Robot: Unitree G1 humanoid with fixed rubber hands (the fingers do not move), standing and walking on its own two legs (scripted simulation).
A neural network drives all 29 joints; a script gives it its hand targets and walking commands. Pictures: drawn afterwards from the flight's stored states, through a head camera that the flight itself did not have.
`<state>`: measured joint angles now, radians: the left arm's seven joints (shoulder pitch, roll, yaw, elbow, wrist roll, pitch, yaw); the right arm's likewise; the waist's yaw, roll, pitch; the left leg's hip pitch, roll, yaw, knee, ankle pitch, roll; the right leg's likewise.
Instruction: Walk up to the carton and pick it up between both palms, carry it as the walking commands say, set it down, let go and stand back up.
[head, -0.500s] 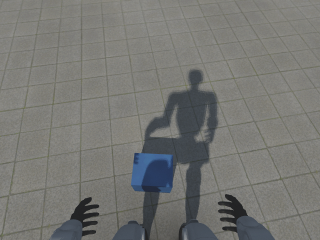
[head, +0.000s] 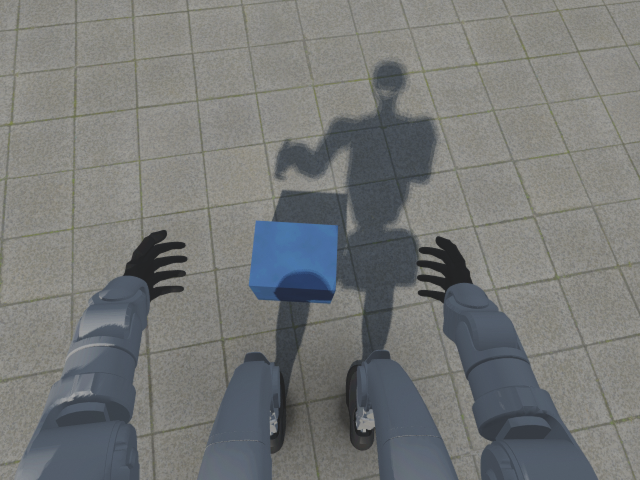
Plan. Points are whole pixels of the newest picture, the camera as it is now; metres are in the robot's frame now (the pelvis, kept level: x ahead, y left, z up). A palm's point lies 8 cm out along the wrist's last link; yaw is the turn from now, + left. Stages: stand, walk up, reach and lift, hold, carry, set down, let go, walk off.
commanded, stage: reach and lift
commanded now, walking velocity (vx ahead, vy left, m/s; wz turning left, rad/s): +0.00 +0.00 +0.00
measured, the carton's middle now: (295, 264) +0.48 +0.05 -0.59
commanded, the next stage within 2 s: none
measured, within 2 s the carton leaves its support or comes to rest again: neither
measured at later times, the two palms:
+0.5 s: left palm (159, 189) +0.49 +0.25 -0.13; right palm (419, 200) +0.47 -0.15 -0.13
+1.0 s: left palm (181, 194) +0.51 +0.24 -0.20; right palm (404, 206) +0.49 -0.15 -0.21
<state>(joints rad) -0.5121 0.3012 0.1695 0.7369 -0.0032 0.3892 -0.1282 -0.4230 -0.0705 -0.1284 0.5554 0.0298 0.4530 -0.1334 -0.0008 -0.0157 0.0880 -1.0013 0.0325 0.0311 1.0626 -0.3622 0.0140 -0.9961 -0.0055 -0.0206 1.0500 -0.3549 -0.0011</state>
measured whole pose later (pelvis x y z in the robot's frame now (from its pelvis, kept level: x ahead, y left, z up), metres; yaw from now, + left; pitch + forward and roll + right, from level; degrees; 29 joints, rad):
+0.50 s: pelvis +0.01 +0.02 -0.03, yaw +0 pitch +40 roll -1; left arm -1.00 0.35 0.26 0.98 -0.02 0.11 -0.07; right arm -0.88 -0.10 -0.27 0.78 0.02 0.14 -0.14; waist -0.02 -0.02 -0.06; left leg -1.45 0.01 0.04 1.08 -0.32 0.04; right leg -1.43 -0.02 -0.01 1.06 -0.32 0.02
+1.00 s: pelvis +0.01 +0.01 -0.09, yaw +0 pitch +47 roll -2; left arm -1.14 0.35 0.32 1.02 0.03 0.09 -0.08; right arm -1.01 -0.09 -0.37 0.80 -0.05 0.12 -0.14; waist -0.01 -0.02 -0.11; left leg -1.78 0.02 0.02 1.36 -0.41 0.03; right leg -1.76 -0.02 -0.03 1.34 -0.41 0.01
